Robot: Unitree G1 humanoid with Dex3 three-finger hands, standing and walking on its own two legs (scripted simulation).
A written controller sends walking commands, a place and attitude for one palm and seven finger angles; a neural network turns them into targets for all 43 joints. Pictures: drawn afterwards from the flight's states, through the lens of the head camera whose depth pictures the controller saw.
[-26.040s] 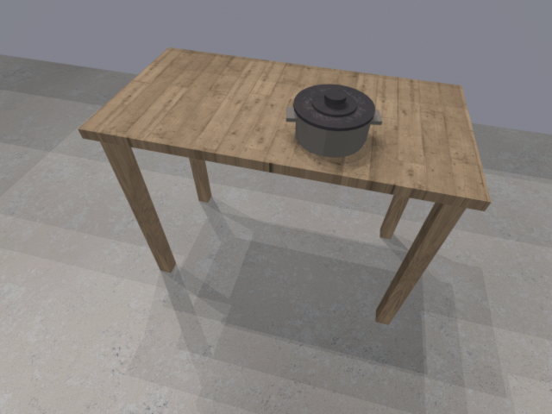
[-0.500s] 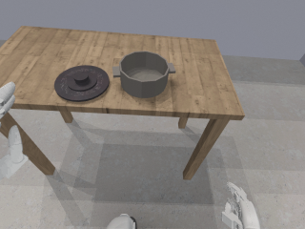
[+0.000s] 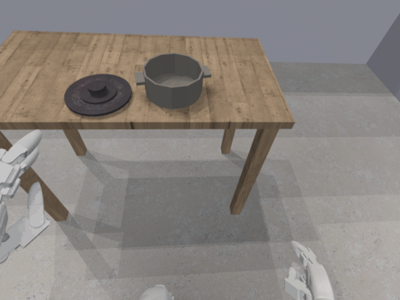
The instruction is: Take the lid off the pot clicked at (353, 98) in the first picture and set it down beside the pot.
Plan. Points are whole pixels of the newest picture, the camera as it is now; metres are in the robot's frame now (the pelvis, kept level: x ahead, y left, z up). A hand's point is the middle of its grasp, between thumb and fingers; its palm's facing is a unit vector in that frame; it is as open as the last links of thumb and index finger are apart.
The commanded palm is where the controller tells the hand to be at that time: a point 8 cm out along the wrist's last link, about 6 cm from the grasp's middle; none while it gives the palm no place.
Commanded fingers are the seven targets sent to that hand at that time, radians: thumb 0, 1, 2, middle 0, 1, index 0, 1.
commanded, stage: stop stepping back and stand still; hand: left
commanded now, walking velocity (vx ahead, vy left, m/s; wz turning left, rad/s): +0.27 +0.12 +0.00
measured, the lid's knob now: (96, 87) +0.67 +0.34 +0.01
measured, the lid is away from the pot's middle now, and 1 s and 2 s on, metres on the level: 0.23 0.23 0.23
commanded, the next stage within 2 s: let the arm hang, fingers relaxed in 0.94 s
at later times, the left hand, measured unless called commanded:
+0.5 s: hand (10, 241) +0.16 +0.24 +0.17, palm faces +0.35 -0.85 -0.40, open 7.5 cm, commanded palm +0.11 +0.29 +0.19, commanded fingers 0.00 0.90 0.90 -0.20 -0.30 -0.20 -0.30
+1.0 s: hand out of the picture -0.01 +0.19 -0.18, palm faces +0.07 -0.99 -0.13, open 7.1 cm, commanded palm none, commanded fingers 0.00 0.90 0.90 -0.20 -0.30 -0.20 -0.30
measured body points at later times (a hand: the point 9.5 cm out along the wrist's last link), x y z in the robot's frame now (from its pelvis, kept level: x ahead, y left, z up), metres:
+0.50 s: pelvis -0.02 +0.01 +0.00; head -0.03 +0.03 +0.45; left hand +0.14 +0.29 +0.19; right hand +0.14 -0.22 -0.07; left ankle +0.02 +0.11 -0.73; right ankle -0.03 -0.10 -0.73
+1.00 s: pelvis +0.00 +0.02 +0.00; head +0.03 +0.06 +0.45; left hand -0.01 +0.24 -0.17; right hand +0.05 -0.23 -0.12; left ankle +0.02 +0.12 -0.73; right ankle -0.03 -0.10 -0.73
